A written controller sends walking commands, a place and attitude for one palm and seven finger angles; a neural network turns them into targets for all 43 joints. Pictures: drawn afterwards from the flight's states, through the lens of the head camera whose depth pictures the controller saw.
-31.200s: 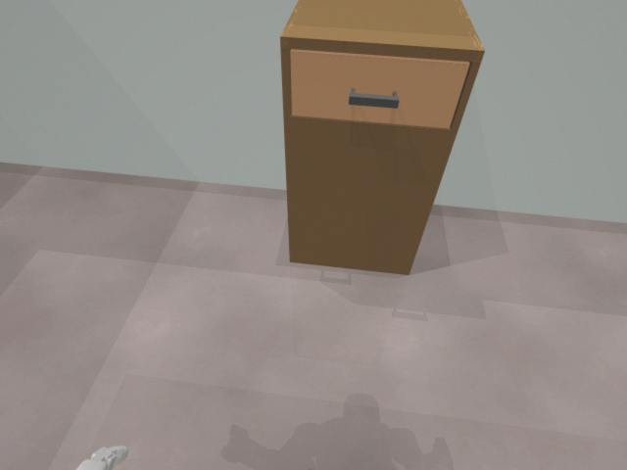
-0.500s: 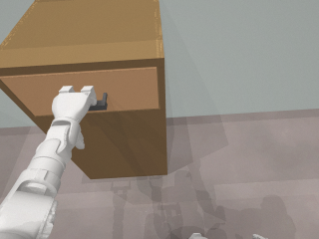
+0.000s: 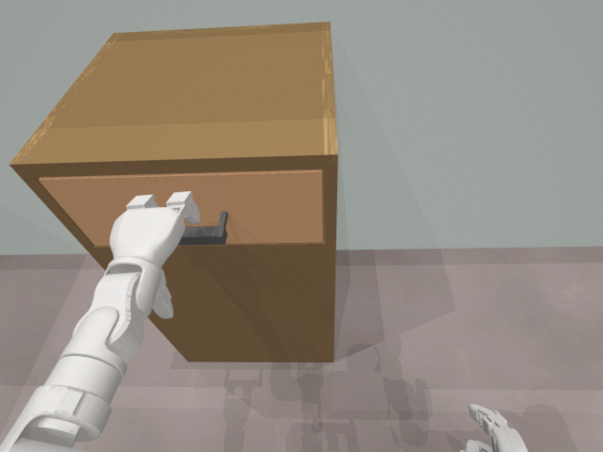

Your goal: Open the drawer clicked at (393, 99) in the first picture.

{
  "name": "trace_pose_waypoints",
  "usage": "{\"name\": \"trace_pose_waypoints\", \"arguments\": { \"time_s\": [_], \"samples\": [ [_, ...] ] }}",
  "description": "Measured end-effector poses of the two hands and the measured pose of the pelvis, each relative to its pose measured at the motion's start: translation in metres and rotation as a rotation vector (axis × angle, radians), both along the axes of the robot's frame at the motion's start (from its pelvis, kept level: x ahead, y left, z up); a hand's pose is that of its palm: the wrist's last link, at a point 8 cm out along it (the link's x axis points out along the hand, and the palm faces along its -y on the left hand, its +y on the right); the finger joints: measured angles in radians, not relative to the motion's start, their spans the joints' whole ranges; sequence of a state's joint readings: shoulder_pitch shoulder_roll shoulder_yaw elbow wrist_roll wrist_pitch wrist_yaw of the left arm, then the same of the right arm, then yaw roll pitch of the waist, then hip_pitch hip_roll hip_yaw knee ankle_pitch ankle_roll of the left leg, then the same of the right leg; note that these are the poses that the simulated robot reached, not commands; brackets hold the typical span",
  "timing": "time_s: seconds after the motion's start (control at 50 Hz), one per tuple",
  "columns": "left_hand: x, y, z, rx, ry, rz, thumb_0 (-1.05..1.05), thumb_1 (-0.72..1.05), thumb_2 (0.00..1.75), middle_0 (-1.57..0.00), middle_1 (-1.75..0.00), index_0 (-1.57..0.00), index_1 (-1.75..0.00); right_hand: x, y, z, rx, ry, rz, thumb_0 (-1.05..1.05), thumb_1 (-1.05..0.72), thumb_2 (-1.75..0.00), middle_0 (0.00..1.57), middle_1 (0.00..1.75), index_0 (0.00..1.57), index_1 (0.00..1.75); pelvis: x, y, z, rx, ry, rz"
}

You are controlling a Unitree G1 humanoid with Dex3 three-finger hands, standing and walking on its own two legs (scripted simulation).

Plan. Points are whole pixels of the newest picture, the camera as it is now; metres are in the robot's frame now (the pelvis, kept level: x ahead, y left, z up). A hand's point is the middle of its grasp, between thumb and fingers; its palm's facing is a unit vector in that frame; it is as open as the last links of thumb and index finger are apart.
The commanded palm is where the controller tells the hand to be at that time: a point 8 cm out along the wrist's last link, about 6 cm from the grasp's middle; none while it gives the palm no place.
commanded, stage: re-aim the fingers above the handle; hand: left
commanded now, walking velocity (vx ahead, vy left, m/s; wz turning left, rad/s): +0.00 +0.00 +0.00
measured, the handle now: (189, 226) +0.45 +0.24 +0.01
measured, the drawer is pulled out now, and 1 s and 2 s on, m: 0.00 0.00 0.00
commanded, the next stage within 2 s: none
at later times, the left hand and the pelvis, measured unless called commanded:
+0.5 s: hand (175, 244) +0.37 +0.22 +0.06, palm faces -0.01 -0.05 -1.00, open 13.8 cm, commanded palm +0.34 +0.25 +0.12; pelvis -0.01 +0.00 +0.00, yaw +0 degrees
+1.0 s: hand (174, 233) +0.38 +0.22 +0.07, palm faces +0.04 -0.02 -1.00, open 13.8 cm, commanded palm +0.35 +0.24 +0.12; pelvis -0.02 -0.01 +0.00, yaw -1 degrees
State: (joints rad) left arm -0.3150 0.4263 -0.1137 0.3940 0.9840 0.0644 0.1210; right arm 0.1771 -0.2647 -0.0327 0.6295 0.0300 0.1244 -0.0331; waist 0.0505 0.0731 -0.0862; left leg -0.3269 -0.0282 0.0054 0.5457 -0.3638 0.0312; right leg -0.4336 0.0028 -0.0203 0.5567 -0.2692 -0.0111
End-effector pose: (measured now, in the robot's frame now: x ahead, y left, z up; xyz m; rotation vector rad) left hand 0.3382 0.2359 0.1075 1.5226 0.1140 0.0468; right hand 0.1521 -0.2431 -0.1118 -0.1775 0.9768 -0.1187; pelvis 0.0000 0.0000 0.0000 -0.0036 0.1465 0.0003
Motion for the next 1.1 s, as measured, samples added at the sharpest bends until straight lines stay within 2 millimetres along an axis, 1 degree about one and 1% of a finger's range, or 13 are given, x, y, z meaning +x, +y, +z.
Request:
{"name": "trace_pose_waypoints", "arguments": {
  "time_s": [0.1, 0.2, 0.3, 0.38, 0.48, 0.54, 0.64, 0.68, 0.72, 0.84, 0.92, 1.02, 1.1],
  "samples": [
    [-0.008, 0.005, 0.003, 0.004, -0.023, -0.028, 0.00, -0.49, 0.30, -0.32, -1.20, -0.32, -1.21, 0.022, 0.004, 0.006, -0.019, -0.045, 0.037, 0.01, -0.90, -0.90, 0.20, 0.30, 0.20, 0.30, 0.000, -0.002, 0.000, -0.002, -0.004, 0.013],
    [-0.006, 0.012, 0.011, 0.024, -0.054, -0.012, 0.00, -0.49, 0.30, -0.32, -1.20, -0.32, -1.21, 0.025, 0.007, 0.004, -0.015, -0.046, 0.053, 0.01, -0.90, -0.90, 0.20, 0.30, 0.20, 0.30, -0.002, -0.004, -0.002, -0.001, 0.000, 0.022],
    [0.003, 0.012, 0.009, 0.029, -0.023, 0.003, 0.00, -0.49, 0.30, -0.32, -1.20, -0.32, -1.21, 0.012, 0.008, -0.002, -0.007, -0.008, 0.046, 0.01, -0.90, -0.90, 0.20, 0.30, 0.20, 0.30, -0.004, -0.004, -0.002, -0.001, 0.006, 0.024],
    [0.010, 0.002, 0.005, 0.018, 0.002, -0.033, 0.00, -0.49, 0.30, -0.32, -1.20, -0.32, -1.20, -0.007, 0.004, -0.008, -0.009, 0.032, 0.019, 0.01, -0.90, -0.90, 0.20, 0.30, 0.20, 0.30, -0.006, -0.003, -0.003, 0.000, 0.010, 0.017],
    [0.012, -0.011, 0.006, 0.001, -0.024, -0.091, 0.00, -0.48, 0.30, -0.32, -1.20, -0.32, -1.20, -0.033, -0.003, -0.013, -0.012, 0.078, -0.028, 0.01, -0.90, -0.90, 0.20, 0.30, 0.20, 0.30, -0.007, -0.002, -0.003, 0.002, 0.011, 0.001],
    [0.013, -0.006, 0.006, 0.008, -0.040, -0.077, 0.00, -0.48, 0.30, -0.32, -1.20, -0.32, -1.20, -0.047, -0.007, -0.015, -0.016, 0.105, -0.053, 0.01, -0.90, -0.90, 0.20, 0.30, 0.20, 0.30, -0.009, -0.003, -0.003, 0.004, 0.011, -0.010],
    [0.009, 0.014, 0.008, 0.040, -0.046, -0.003, 0.00, -0.48, 0.30, -0.32, -1.20, -0.32, -1.20, -0.063, -0.013, -0.016, -0.022, 0.131, -0.077, 0.01, -0.90, -0.90, 0.20, 0.30, 0.20, 0.30, -0.013, -0.004, -0.002, 0.006, 0.013, -0.015],
    [0.005, 0.019, 0.009, 0.046, -0.038, 0.017, 0.00, -0.48, 0.30, -0.32, -1.20, -0.32, -1.20, -0.066, -0.015, -0.016, -0.024, 0.131, -0.080, 0.01, -0.90, -0.90, 0.20, 0.30, 0.20, 0.30, -0.014, -0.004, -0.002, 0.005, 0.011, -0.011],
    [0.002, 0.019, 0.008, 0.043, -0.025, 0.020, 0.00, -0.48, 0.30, -0.32, -1.20, -0.32, -1.20, -0.066, -0.017, -0.015, -0.028, 0.128, -0.075, 0.01, -0.90, -0.90, 0.20, 0.30, 0.20, 0.30, -0.015, -0.004, -0.002, 0.004, 0.008, -0.004],
    [0.005, -0.004, 0.000, 0.020, 0.011, -0.067, 0.00, -0.49, 0.30, -0.32, -1.20, -0.32, -1.20, -0.057, -0.017, -0.011, -0.046, 0.093, -0.053, 0.01, -0.90, -0.90, 0.20, 0.30, 0.20, 0.30, -0.019, -0.004, -0.003, 0.005, 0.000, 0.008],
    [0.014, -0.016, 0.004, 0.018, -0.030, -0.117, 0.00, -0.49, 0.30, -0.32, -1.20, -0.32, -1.21, -0.051, -0.016, -0.008, -0.046, 0.058, -0.059, 0.01, -0.90, -0.90, 0.20, 0.30, 0.20, 0.30, -0.021, -0.005, -0.003, 0.008, 0.004, 0.001],
    [0.022, -0.007, 0.018, 0.037, -0.094, -0.064, 0.00, -0.49, 0.30, -0.32, -1.20, -0.32, -1.21, -0.050, -0.013, -0.009, -0.023, 0.043, -0.071, 0.01, -0.90, -0.90, 0.20, 0.30, 0.20, 0.30, -0.021, -0.005, -0.003, 0.010, 0.013, -0.014],
    [0.020, 0.002, 0.015, 0.051, -0.047, 0.014, 0.00, -0.48, 0.30, -0.32, -1.20, -0.32, -1.20, -0.051, -0.010, -0.012, 0.005, 0.060, -0.063, 0.01, -0.90, -0.90, 0.20, 0.30, 0.20, 0.30, -0.018, -0.006, -0.002, 0.009, 0.016, -0.012]
  ]
}}
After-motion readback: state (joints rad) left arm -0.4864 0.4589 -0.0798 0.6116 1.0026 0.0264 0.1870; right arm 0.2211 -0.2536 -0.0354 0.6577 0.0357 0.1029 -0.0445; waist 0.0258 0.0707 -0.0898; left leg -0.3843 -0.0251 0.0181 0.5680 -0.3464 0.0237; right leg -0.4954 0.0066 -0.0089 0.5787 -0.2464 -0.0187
